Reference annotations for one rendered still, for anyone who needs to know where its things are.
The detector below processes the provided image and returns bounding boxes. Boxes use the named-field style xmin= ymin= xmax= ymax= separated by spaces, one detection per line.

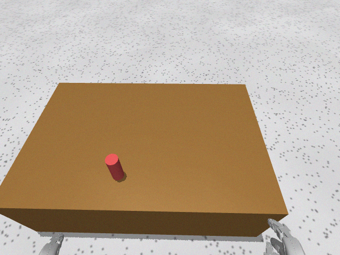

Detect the right robot hand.
xmin=263 ymin=218 xmax=305 ymax=255

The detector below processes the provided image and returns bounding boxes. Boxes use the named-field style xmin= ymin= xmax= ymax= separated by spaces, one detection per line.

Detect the left robot hand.
xmin=39 ymin=233 xmax=64 ymax=255

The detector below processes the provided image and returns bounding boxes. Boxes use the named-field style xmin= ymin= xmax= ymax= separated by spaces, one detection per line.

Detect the can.
xmin=105 ymin=154 xmax=124 ymax=181

